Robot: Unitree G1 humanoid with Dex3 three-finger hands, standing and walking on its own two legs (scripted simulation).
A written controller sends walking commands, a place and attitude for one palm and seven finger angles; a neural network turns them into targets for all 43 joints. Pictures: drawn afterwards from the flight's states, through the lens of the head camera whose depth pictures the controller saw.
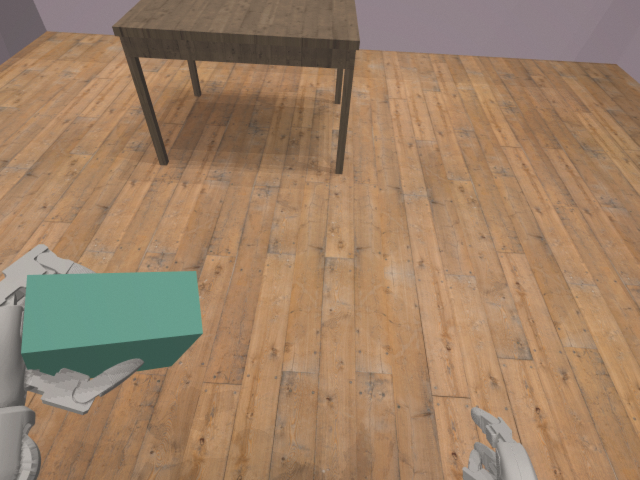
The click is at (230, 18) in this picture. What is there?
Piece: table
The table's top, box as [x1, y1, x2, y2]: [112, 0, 359, 49]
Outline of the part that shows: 112,26 114,34 121,36 358,49 359,45 354,0 140,0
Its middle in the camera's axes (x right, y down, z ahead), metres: -0.33 -1.08 +1.80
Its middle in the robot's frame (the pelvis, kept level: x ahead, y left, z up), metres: +2.05 +0.43 -0.12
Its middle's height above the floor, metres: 0.65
